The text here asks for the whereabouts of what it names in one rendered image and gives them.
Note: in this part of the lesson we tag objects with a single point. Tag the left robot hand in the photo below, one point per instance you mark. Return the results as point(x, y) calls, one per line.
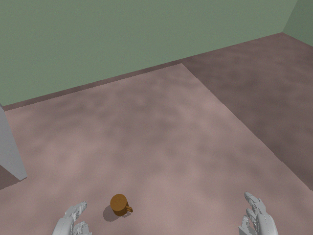
point(65, 225)

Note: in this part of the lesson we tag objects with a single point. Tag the right robot hand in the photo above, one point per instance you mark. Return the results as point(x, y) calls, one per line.
point(262, 222)

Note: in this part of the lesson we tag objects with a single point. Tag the mug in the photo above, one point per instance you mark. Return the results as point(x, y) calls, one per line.
point(120, 205)

